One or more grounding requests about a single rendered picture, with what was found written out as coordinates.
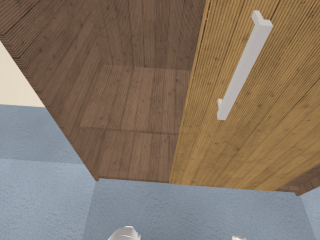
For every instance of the left robot thigh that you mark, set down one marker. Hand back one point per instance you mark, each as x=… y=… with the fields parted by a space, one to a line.
x=125 y=233

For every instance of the wardrobe door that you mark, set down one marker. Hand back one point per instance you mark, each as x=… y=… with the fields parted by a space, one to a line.
x=272 y=132
x=305 y=177

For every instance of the handle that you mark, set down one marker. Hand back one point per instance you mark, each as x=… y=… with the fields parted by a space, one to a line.
x=255 y=43

